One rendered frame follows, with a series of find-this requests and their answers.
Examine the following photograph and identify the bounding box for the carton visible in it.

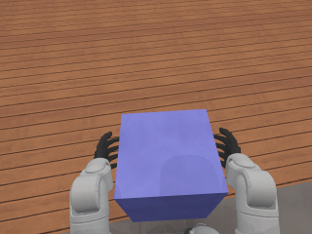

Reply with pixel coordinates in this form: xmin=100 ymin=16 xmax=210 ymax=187
xmin=114 ymin=109 xmax=229 ymax=222

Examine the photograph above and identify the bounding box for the right robot forearm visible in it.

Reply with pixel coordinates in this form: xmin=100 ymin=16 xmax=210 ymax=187
xmin=225 ymin=153 xmax=280 ymax=234

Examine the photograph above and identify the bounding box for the robot right hand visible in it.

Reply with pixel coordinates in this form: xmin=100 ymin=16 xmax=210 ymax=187
xmin=214 ymin=128 xmax=241 ymax=169

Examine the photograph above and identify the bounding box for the robot left hand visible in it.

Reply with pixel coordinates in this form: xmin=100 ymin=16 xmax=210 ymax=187
xmin=94 ymin=132 xmax=120 ymax=170

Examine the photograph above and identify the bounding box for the robot right shin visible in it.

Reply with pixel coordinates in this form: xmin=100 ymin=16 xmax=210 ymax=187
xmin=193 ymin=223 xmax=207 ymax=229

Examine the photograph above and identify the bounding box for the left robot forearm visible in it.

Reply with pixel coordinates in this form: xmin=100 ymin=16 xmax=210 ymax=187
xmin=69 ymin=158 xmax=114 ymax=234

